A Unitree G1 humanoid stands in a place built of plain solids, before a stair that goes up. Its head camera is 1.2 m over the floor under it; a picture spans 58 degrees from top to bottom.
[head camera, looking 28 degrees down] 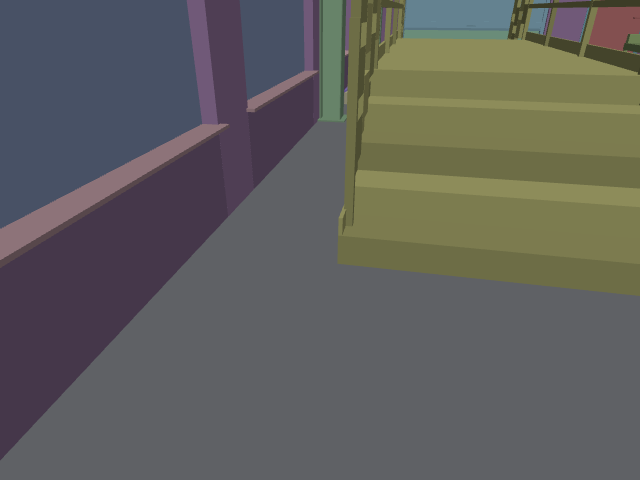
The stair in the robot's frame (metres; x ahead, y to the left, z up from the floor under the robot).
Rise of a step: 0.17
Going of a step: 0.28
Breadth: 1.70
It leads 12 degrees to the right of straight ahead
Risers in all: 5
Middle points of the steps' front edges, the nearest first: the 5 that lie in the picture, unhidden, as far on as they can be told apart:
1.81 -0.92 0.17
2.09 -0.98 0.34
2.36 -1.04 0.51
2.64 -1.10 0.68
2.91 -1.15 0.85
